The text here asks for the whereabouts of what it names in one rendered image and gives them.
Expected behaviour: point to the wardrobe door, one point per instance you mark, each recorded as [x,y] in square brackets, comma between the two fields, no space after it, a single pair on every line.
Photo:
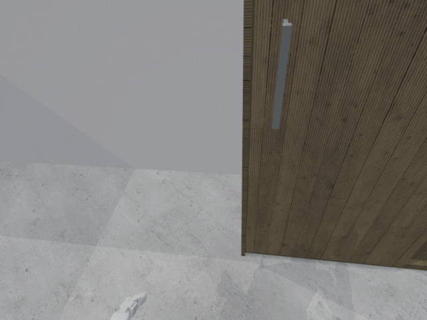
[421,254]
[344,177]

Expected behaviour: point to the handle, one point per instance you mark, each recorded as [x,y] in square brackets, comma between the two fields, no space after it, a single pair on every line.
[281,72]

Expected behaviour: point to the robot left hand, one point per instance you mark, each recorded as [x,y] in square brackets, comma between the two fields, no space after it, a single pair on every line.
[129,307]

